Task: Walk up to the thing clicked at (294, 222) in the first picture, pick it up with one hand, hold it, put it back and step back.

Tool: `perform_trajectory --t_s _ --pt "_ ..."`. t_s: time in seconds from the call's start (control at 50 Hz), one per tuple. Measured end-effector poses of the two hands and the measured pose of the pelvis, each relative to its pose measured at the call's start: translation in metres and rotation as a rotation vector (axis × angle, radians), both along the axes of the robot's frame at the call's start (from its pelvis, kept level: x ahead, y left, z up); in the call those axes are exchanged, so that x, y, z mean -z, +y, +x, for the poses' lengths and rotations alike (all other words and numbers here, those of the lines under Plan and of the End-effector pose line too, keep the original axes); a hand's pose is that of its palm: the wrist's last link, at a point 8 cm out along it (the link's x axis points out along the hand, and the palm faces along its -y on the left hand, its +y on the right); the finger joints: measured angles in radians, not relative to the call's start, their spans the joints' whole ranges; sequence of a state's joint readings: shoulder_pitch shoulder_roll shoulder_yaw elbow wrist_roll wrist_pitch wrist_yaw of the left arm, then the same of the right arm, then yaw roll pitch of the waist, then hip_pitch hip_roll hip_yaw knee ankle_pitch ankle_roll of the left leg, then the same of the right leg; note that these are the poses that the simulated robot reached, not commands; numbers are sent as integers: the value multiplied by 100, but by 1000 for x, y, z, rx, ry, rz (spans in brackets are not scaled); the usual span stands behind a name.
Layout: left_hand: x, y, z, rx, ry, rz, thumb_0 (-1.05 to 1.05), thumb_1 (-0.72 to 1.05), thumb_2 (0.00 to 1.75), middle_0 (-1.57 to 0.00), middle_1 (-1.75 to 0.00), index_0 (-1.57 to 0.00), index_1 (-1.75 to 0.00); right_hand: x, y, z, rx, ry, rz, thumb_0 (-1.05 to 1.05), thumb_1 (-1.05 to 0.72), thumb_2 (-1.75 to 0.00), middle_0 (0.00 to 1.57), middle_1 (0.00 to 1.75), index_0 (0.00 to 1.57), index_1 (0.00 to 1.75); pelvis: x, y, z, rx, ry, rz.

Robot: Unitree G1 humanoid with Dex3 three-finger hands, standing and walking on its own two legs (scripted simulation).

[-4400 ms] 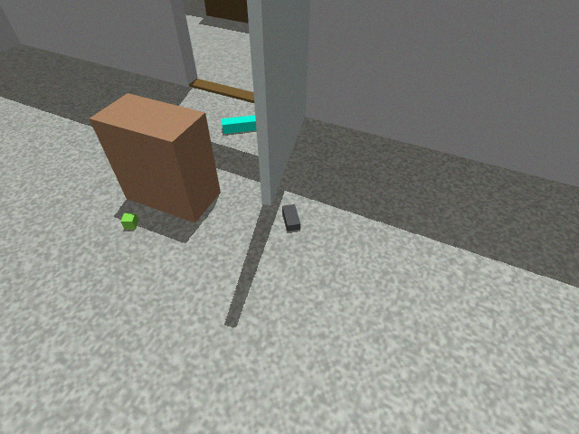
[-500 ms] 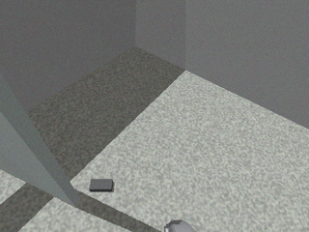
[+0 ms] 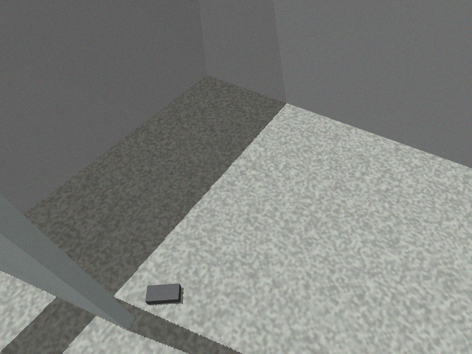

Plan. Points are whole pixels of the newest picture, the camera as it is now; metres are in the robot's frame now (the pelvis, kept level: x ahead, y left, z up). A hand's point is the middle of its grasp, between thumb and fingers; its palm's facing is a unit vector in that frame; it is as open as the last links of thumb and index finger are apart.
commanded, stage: walk up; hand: left
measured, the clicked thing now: (163, 293) +0.46 +0.33 -0.73
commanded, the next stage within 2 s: stand in 1.08 s
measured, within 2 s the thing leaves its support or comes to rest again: neither
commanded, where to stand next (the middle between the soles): +0.08 +0.01 m, yaw +2 degrees
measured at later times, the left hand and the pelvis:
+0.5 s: hand out of the picture +0.10 +0.27 -0.12, palm faces +0.00 -0.92 -0.40, open 7.4 cm; pelvis -0.01 +0.00 +0.02, yaw +2 degrees
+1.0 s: hand out of the picture +0.08 +0.27 -0.12, palm faces +0.05 -0.92 -0.38, open 7.4 cm; pelvis +0.01 +0.00 +0.03, yaw +3 degrees
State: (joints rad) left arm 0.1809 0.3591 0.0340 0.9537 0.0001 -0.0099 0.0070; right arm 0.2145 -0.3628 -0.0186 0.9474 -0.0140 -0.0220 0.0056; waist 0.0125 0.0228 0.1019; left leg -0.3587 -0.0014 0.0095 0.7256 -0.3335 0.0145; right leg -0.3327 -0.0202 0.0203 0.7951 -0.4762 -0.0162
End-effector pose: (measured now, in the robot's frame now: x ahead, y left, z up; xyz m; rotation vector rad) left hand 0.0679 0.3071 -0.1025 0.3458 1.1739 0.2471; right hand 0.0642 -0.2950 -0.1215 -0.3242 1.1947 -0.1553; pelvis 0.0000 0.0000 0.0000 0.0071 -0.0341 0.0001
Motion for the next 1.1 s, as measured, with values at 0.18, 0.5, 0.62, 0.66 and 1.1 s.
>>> perform_trajectory --t_s 0.18,0.5,0.62,0.66,1.1 --pt "-18 -4 40 61 -92 45 0 90 90 -20 -30 -21 -30 -2 -12 29 19 -51 10 0 -90 -90 20 30 21 30 -3 -6 0 -16 -3 7" --pt "-18 0 22 30 -39 14 0 90 90 -20 -30 -21 -30 -17 -14 15 16 21 -3 0 -91 -90 20 30 20 30 -15 -3 -6 -30 -12 -7" --pt "-13 0 8 -1 3 -13 0 90 90 -20 -30 -21 -30 -21 -7 13 11 57 0 0 -91 -90 20 30 20 30 -21 -1 -3 -39 -9 -13" --pt "-13 0 4 -10 17 -17 0 90 90 -20 -30 -21 -30 -22 -5 15 8 60 1 0 -91 -90 20 30 20 30 -22 -1 -2 -42 -7 -14" --pt "-23 7 9 -49 8 -8 0 91 90 -20 -30 -21 -30 -32 8 64 -20 -26 17 0 -91 -90 20 30 20 30 -29 3 11 -55 -8 -14"
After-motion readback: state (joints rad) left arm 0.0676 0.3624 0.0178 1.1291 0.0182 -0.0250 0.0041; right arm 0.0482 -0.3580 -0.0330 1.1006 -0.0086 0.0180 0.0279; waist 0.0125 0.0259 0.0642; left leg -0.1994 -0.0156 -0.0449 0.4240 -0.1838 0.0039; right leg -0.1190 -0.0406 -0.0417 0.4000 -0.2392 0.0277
